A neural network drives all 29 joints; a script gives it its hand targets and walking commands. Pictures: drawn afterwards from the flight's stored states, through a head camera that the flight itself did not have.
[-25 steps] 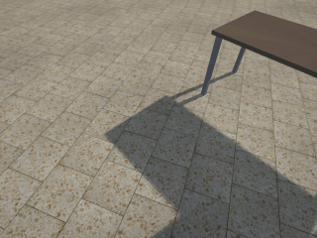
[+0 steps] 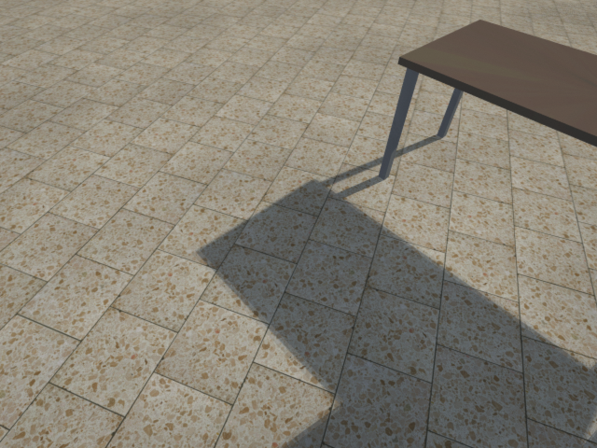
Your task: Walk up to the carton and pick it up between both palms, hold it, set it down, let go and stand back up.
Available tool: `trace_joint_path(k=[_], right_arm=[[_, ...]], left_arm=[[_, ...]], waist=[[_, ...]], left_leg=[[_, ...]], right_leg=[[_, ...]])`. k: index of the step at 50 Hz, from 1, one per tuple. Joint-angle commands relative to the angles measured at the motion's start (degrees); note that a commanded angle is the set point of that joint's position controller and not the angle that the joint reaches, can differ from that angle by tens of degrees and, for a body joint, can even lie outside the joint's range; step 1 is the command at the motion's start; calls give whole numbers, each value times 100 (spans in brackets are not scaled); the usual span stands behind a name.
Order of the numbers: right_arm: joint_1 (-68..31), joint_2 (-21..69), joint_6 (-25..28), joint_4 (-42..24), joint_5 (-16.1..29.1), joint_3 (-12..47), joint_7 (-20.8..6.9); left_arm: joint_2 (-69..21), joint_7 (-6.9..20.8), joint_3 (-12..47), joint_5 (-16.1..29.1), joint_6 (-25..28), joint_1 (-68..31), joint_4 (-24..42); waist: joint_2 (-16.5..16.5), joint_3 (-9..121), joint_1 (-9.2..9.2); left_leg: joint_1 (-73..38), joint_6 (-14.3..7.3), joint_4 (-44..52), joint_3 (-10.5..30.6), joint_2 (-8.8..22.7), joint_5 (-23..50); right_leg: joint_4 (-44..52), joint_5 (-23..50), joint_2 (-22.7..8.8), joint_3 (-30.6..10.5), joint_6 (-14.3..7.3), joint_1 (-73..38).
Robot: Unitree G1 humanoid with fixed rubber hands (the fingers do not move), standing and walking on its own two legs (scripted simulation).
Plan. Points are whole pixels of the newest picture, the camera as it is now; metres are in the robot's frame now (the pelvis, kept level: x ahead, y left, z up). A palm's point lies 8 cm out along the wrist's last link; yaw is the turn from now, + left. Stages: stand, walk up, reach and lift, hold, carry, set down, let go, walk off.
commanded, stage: stand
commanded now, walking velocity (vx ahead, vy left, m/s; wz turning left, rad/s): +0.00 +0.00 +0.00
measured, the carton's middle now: out of the picture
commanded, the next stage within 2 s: walk up in 0.38 s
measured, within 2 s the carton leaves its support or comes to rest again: neither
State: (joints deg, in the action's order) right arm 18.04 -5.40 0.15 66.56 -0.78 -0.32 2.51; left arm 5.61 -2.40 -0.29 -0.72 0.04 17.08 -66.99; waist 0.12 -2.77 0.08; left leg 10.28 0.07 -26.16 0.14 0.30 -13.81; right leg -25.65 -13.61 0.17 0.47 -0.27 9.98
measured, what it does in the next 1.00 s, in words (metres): steps to the right, turning right: right foot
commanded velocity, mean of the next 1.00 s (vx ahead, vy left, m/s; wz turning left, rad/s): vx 0.00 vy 0.00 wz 0.00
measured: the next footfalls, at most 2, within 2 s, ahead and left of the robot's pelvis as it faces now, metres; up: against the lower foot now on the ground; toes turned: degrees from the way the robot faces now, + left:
right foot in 0.96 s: +0.13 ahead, -0.31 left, +0.00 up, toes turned -30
left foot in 1.38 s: +0.42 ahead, -0.21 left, +0.00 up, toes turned -29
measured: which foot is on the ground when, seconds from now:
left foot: down 0.00-0.98, up 1.00-1.00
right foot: down 0.00-0.60, up 0.62-0.94, down 0.96-1.00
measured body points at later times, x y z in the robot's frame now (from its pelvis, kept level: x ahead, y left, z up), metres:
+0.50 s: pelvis +0.00 +0.00 +0.00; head +0.01 +0.00 +0.45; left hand -0.03 +0.20 -0.16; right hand -0.03 -0.20 -0.16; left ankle +0.01 +0.12 -0.74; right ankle +0.00 -0.12 -0.74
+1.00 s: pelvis +0.07 -0.13 -0.04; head +0.06 -0.17 +0.40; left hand +0.24 +0.13 -0.14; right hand +0.01 -0.41 -0.20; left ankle +0.01 +0.11 -0.72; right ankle +0.10 -0.29 -0.74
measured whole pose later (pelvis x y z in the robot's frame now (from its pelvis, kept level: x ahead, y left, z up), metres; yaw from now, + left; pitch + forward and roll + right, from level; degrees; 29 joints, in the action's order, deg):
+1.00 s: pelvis +0.07 -0.13 -0.04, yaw -22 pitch -4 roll +0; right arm 16.4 -17.9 1.5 54.7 -6.3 -3.9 1.9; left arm 17.5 4.0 -5.1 -1.3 0.7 14.8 -52.8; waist 5.3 -4.3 0.8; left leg 2.8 -1.6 -47.5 -11.5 17.1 -32.6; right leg -47.1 -16.5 -6.2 5.2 0.6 26.0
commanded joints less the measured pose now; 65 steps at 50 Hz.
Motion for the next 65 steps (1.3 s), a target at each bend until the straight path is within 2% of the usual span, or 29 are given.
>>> trace_joint_path(k=[1,28,29,30,31,32,33,34,35,39,42,45,46,47,48,49,50,51,52,53,54,55,56,58,60,63,65], right_arm=[[478,-394,33,-42,1,-55,19],[583,-368,63,-51,9,-40,10],[417,-1632,194,-805,-319,-538,105],[863,-1947,229,-635,-378,-678,195],[986,-1763,226,-588,-369,-655,316],[676,-1402,261,-651,-289,-568,373],[462,-1272,349,-725,-259,-547,377],[238,-1276,429,-832,-291,-542,367],[25,-1333,482,-969,-297,-542,363],[-221,-1540,528,-1229,-362,-563,271],[-212,-1825,482,-1355,-515,-576,175],[-395,-2129,379,-1523,-619,-613,114],[-503,-2195,320,-1567,-619,-598,84],[-488,-2053,248,-1590,-607,-527,21],[-303,-1591,191,-1632,-586,-344,-113],[-306,-1110,150,-2071,-481,-220,-307],[-394,-1397,115,-2462,-178,-218,-394],[-640,-1638,158,-2530,-163,-163,-436],[-741,-1575,259,-2547,-80,-107,-463],[-492,-1481,339,-2456,-41,-61,-447],[-267,-1551,391,-2365,-81,-77,-414],[-140,-1608,420,-2327,-128,-91,-394],[-64,-1569,401,-2328,-166,-89,-397],[-97,-1449,319,-2469,-164,-73,-391],[-288,-1390,285,-2647,-141,-63,-398],[-313,-1333,309,-2824,-148,-96,-418],[-60,-1317,342,-2823,-166,-141,-393]], left_arm=[[388,-18,-52,1,35,484,41],[364,-9,-35,10,63,576,35],[1649,168,-494,-58,59,92,702],[1475,259,-447,-98,12,-364,967],[1298,296,-447,-387,-93,-731,1193],[1310,364,-519,-452,-179,-698,1256],[1243,412,-541,-449,-197,-486,1232],[1168,468,-542,-450,-196,-196,1251],[1118,531,-542,-442,-194,-16,1261],[1091,685,-463,-275,-209,-341,1472],[1142,803,-382,-195,-160,-506,1610],[1318,829,-388,-64,-21,-69,1557],[1432,788,-427,-36,24,216,1512],[1652,696,-550,-41,82,746,1390],[2041,524,-771,-12,131,1575,1125],[2534,421,-847,-18,144,1868,1227],[2840,392,-783,255,74,1571,1387],[2874,305,-745,341,44,1192,1600],[2776,232,-691,295,20,1105,1618],[2631,150,-652,125,17,923,1696],[2334,151,-543,48,66,665,1835],[2043,202,-442,1,130,585,1896],[1924,244,-397,-52,189,590,1954],[1915,304,-386,-94,280,514,2023],[1882,362,-390,-85,312,568,2033],[1945,430,-418,-89,328,498,2051],[1937,464,-411,-103,304,402,2069]], waist=[[14,-328,1],[15,-313,2],[314,-106,-180],[1069,-139,-469],[756,-453,-541],[344,-641,-346],[318,-661,-162],[559,-549,-14],[748,-472,58],[927,-807,-4],[951,-972,-42],[896,-763,117],[723,-670,298],[79,-373,588],[-1249,15,947],[-2624,-94,872],[-2286,246,746],[-1534,135,690],[-1341,-33,656],[-1319,-86,473],[-1125,-185,298],[-921,-133,225],[-721,-67,185],[-485,-135,119],[-367,-286,152],[-331,-281,106],[-231,-267,-19]], left_leg=[[265,-169,598,400,376,276],[251,-172,601,401,396,386],[-1565,-710,392,940,859,-1739],[-2207,-1165,1236,2011,2072,-2709],[-1364,-1536,1636,2434,3143,-2547],[-766,-1522,1655,2201,3119,-2252],[-494,-1342,1604,1775,2860,-2100],[-357,-1176,1563,1335,2660,-2070],[-235,-1101,1570,951,2530,-2081],[-69,-1066,1705,3,2363,-2291],[62,-986,1477,-774,2194,-2166],[660,-961,903,-1301,2078,-2482],[811,-958,426,-1422,2057,-2348],[954,-860,-816,-1663,1770,-1643],[1124,-615,-3001,-1829,1110,-821],[2615,-256,-4654,-1418,297,-2384],[3202,-271,-5068,-182,249,-2820],[3334,-247,-5260,173,575,-2272],[3453,-249,-5140,191,662,-1909],[3304,-232,-4815,164,853,-1652],[2853,-196,-4246,208,968,-1505],[2321,-175,-3873,172,948,-1427],[2001,-149,-3713,57,838,-1328],[2002,-70,-3108,-49,749,-1096],[2042,-18,-2507,-132,660,-481],[1450,-77,-1780,-183,461,467],[668,-140,-1344,-281,298,701]], right_leg=[[545,271,-419,-442,-162,254],[547,386,-440,-437,-164,235],[-613,-2150,-141,-868,-253,2459],[-1893,-2014,43,-113,60,3716],[-3184,-1757,-583,-194,326,3798],[-3639,-1462,-807,-383,412,3605],[-3813,-1157,-923,-532,430,3458],[-3987,-941,-1004,-623,450,3266],[-4067,-757,-1021,-573,472,3080],[-3251,-376,-1072,-224,494,2903],[-2250,-210,-1016,201,301,2279],[-1856,-46,-666,942,20,760],[-1665,-131,-519,1123,-43,317],[-1376,-392,-259,1108,-120,-322],[-870,-929,165,788,-242,-893],[187,-1335,-995,-2110,-668,-1083],[1526,-3084,-1858,-4353,-1380,-1143],[1834,-3682,-2024,-4395,-1314,-1007],[1554,-3207,-1891,-3794,-1299,-976],[1171,-2669,-1802,-3199,-1295,-762],[1002,-1997,-1658,-2644,-1254,-260],[978,-1390,-1496,-2203,-1185,193],[968,-952,-1417,-1957,-1218,466],[998,-1009,-1378,-1761,-1374,658],[1113,-1444,-1292,-1715,-1391,828],[1011,-1929,-1115,-1569,-1206,1194],[740,-2214,-977,-1528,-1042,1553]])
